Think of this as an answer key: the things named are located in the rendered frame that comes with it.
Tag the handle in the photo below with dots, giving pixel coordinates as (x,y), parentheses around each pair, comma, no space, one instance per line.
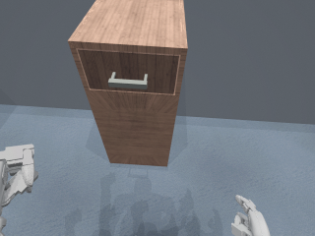
(127,84)

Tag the cabinet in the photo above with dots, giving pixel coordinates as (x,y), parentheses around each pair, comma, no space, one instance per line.
(135,127)

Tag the drawer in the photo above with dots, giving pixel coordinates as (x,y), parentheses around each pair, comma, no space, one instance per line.
(161,69)

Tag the robot left hand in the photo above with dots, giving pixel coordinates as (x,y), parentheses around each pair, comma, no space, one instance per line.
(19,162)

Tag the robot right hand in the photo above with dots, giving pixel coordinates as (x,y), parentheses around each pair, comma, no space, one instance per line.
(254,224)

